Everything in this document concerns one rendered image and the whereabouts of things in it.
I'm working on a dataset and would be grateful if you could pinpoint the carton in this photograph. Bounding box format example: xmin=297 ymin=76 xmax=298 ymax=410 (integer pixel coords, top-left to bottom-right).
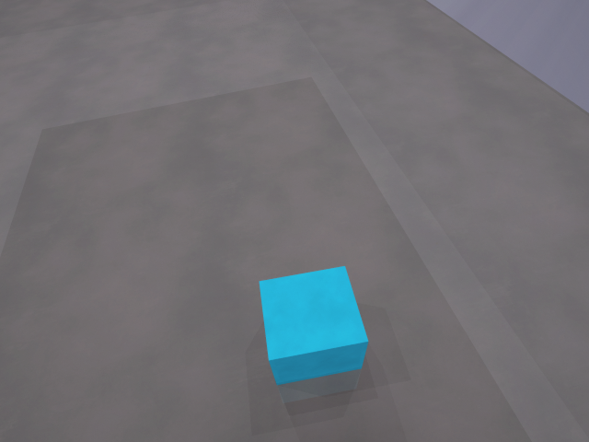
xmin=260 ymin=266 xmax=368 ymax=385

